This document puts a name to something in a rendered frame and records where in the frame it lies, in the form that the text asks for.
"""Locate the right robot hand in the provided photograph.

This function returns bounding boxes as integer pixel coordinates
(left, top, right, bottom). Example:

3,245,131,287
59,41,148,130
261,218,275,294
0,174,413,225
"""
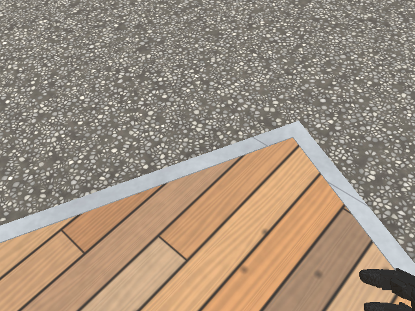
359,268,415,311

